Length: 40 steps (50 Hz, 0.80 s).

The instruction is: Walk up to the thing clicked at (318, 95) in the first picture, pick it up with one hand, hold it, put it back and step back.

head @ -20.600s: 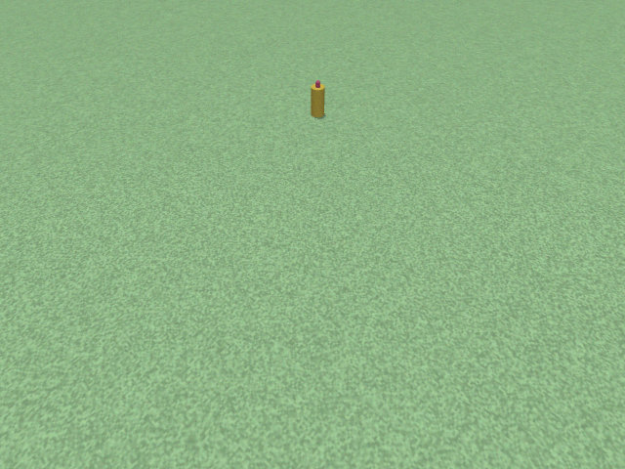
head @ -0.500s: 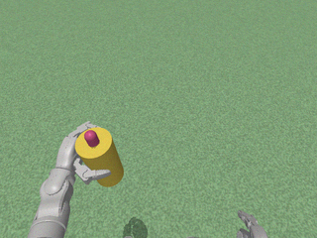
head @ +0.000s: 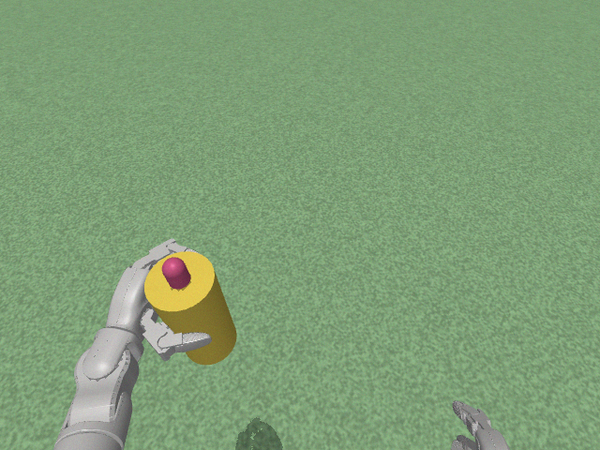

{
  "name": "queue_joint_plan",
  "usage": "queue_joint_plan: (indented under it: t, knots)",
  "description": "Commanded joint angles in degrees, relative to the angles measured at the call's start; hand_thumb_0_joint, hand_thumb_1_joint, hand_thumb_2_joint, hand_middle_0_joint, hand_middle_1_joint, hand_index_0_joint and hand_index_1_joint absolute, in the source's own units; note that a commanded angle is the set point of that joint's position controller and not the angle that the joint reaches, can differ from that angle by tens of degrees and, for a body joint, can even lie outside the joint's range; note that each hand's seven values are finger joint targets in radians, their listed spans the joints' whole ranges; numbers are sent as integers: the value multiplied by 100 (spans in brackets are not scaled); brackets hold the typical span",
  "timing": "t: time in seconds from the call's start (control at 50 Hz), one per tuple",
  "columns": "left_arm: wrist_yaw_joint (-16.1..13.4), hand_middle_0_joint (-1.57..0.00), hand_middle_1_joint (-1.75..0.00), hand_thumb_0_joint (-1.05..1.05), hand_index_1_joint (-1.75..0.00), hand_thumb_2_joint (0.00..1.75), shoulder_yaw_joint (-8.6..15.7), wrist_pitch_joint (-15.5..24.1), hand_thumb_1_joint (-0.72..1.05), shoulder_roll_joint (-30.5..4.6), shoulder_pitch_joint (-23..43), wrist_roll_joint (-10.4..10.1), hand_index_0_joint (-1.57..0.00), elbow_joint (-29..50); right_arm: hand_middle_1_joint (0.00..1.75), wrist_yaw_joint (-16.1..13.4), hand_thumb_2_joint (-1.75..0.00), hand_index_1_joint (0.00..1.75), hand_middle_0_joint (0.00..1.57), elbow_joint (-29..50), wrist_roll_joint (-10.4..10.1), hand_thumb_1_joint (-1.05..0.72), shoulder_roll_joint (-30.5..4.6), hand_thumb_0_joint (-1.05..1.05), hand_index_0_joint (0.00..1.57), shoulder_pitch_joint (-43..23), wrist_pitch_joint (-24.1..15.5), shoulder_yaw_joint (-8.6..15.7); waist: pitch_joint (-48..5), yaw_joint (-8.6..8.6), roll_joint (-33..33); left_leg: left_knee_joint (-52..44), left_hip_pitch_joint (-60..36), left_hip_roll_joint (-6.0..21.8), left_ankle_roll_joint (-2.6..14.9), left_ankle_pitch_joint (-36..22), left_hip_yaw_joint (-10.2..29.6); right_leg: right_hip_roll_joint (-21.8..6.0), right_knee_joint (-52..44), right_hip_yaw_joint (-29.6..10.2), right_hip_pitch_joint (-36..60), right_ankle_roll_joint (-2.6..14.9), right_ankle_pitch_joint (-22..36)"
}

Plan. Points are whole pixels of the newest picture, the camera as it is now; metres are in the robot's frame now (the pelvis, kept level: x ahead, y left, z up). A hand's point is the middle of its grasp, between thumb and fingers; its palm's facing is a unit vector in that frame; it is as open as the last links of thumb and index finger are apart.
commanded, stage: hold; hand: left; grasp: from the side
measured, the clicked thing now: (194, 307) +0.30 +0.15 +0.03
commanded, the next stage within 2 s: crouch in 0.88 s
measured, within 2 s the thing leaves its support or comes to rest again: neither
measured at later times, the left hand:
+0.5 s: hand (181, 303) +0.30 +0.16 +0.04, palm faces -0.14 -0.99 -0.03, open 11.4 cm
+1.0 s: hand (182, 308) +0.30 +0.16 +0.04, palm faces -0.17 -0.98 -0.04, open 11.4 cm
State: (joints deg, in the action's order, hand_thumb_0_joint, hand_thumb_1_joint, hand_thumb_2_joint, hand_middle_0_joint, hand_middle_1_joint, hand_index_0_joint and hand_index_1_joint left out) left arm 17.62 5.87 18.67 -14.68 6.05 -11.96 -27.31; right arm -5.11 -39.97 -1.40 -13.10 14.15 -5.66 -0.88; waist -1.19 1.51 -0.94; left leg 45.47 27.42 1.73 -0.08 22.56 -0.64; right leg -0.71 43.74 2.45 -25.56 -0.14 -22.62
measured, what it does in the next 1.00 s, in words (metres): stands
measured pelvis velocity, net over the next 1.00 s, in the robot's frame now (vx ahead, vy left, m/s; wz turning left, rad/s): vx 0.00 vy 0.00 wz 0.00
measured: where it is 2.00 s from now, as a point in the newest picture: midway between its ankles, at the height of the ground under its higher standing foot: outside the picture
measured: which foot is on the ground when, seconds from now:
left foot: down 0.00-1.00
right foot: down 0.00-1.00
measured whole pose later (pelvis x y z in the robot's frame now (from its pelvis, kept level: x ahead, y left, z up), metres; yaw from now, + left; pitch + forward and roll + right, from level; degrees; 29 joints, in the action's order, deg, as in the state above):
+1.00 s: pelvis +0.00 +0.00 +0.00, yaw +0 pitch +4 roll -1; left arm 18.5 5.9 18.7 -15.0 4.4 -11.8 -26.4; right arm -5.4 -39.6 -1.4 -13.1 14.1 -6.1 -0.9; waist -1.1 1.4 -0.9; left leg 45.0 27.3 1.7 -0.1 22.0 -0.5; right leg -0.6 43.3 2.5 -25.4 -0.1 -22.1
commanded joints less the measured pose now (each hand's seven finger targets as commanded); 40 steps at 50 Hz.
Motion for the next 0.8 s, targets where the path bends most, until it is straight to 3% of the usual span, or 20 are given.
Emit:
queue_joint_plan:
  t: [0.0,0.02,0.08,0.12,0.14,0.16,0.2,0.24,0.28,0.3,0.32,0.4,0.44,0.46,0.56,0.6,0.64,0.66,0.7,0.78]
  knots:
    - [-101,-120,-145,0,-145,124,745,683,1,-894,2440,-403,-122,1705,30,-37,-90,30,20,667,-8,-90,-771,0,20,-177,-254,274,-1510,19,-63,-582,-816,-108,87,-1471,71,105,-599,-56,359,100,1684]
    - [-109,-120,-145,0,-144,125,850,693,4,-952,2292,-383,-122,1651,30,-36,-90,30,20,695,-3,-89,-758,0,20,-191,-244,273,-1599,-42,-15,-576,-840,-116,91,-1515,49,98,-603,-69,419,94,1734]
    - [-25,-122,-146,0,-145,125,585,729,5,-735,2047,-365,-124,1785,30,-3,-90,30,20,748,22,-90,-742,0,20,-212,-248,283,-1746,-54,-213,-567,-943,-126,48,-1632,54,114,-533,-48,461,118,1758]
    - [26,-122,-145,0,-145,125,615,759,7,-843,2139,-365,-124,1800,30,16,-90,30,20,727,34,-90,-781,0,20,-154,-255,311,-1974,-34,-341,-521,-1047,-105,20,-1853,99,134,-439,-23,459,145,1875]
    - [43,-122,-146,0,-145,125,744,817,7,-1004,2219,-383,-124,2108,30,20,-90,30,20,752,28,-90,-756,0,20,-188,-257,306,-2109,-95,-483,-472,-1072,-132,27,-1897,46,115,-465,-69,511,140,1954]
    - [56,-123,-145,0,-145,124,628,788,9,-938,2265,-360,-125,2025,30,-1,-90,30,20,752,27,-90,-760,0,20,-168,-255,295,-2146,17,-377,-458,-1131,-119,41,-1923,66,124,-465,-72,490,127,1999]
    - [55,-122,-146,0,-145,125,624,790,8,-927,2298,-423,-124,2237,30,-3,-90,30,20,732,27,-90,-748,0,20,-125,-267,269,-2258,24,-449,-433,-1168,-120,34,-1987,67,119,-470,-72,566,130,2067]
    - [56,-123,-146,0,-145,124,642,766,8,-869,2289,-460,-125,2048,30,-30,-90,30,20,723,0,-90,-759,0,20,-220,-289,265,-1858,61,-273,-531,-1004,-105,42,-1661,84,143,-525,-66,393,119,1790]
    - [-4,-121,-145,0,-144,124,814,754,6,-992,2444,-505,-123,2081,30,-48,-90,30,20,701,-21,-90,-768,0,20,-205,-289,258,-1828,29,-185,-574,-929,-100,52,-1570,93,136,-559,-54,435,121,1743]
    - [4,-119,-144,0,-144,124,643,745,5,-833,2455,-494,-121,2002,30,-47,-90,30,20,674,-7,-90,-767,0,20,-167,-283,251,-1827,93,-155,-581,-971,-94,52,-1545,108,139,-539,-42,413,125,1696]
    - [-10,-120,-145,0,-144,124,696,744,4,-854,2409,-499,-122,1944,30,-47,-90,30,20,676,-13,-90,-775,0,20,-189,-297,248,-1657,64,-172,-602,-940,-92,53,-1507,94,143,-547,-38,301,126,1635]
    - [-14,-119,-144,0,-144,124,697,747,5,-898,2189,-391,-121,1816,30,-40,-90,30,20,723,-6,-89,-772,0,20,-209,-296,275,-1594,-30,-241,-621,-866,-118,44,-1380,73,119,-557,-47,304,139,1530]
    - [21,-120,-145,0,-144,126,688,768,7,-861,2168,-400,-122,1730,30,-33,-90,30,20,725,4,-89,-779,0,20,-203,-300,286,-1748,2,-163,-575,-872,-121,54,-1442,76,113,-542,-49,409,125,1617]
    - [52,-121,-145,0,-144,123,593,773,4,-785,2040,-411,-124,1826,30,-23,-90,30,20,740,1,-90,-745,0,20,-223,-309,270,-1712,-44,-210,-575,-837,-138,49,-1436,72,109,-550,-43,454,121,1615]
    - [89,-122,-145,0,-144,122,581,773,3,-919,2295,-430,-124,2312,30,-37,-90,30,20,781,-24,-90,-765,0,20,-231,-325,278,-1934,-11,-447,-592,-1052,-129,29,-1481,66,112,-571,-65,449,138,1639]
    - [50,-120,-144,0,-143,123,535,705,3,-821,2311,-442,-122,2059,30,-42,-90,30,20,717,-20,-90,-793,0,20,-155,-324,278,-1928,54,-278,-604,-1121,-82,22,-1642,125,151,-540,-7,408,145,1704]
    - [-29,-119,-144,0,-143,122,840,726,3,-1046,2455,-464,-122,2137,30,-56,-90,30,20,707,-15,-90,-755,0,20,-223,-318,256,-1871,-45,-338,-599,-985,-104,30,-1528,97,136,-572,-39,448,141,1630]
    - [-48,-119,-145,0,-144,124,815,689,4,-982,2383,-448,-121,1865,30,-72,-90,30,20,685,-18,-89,-747,0,20,-188,-311,244,-1787,41,-115,-592,-930,-109,60,-1514,88,134,-606,-44,451,115,1669]
    - [-81,-120,-146,0,-145,124,819,709,2,-933,2359,-454,-122,1885,30,-90,-90,30,20,688,-8,-90,-718,0,20,-222,-311,207,-1615,23,-93,-621,-858,-138,78,-1290,39,98,-672,-86,444,88,1533]
    - [-32,-120,-145,0,-144,124,755,750,5,-946,2134,-393,-122,1854,30,-75,-90,30,20,749,-14,-89,-751,0,20,-279,-306,256,-1642,-66,-194,-633,-856,-141,56,-1406,43,107,-622,-60,445,119,1575]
